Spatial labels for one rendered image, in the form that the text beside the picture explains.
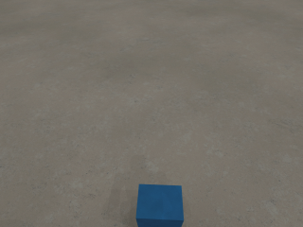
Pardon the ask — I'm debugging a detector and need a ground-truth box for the carton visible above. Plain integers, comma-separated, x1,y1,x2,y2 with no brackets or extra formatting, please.
135,183,184,227

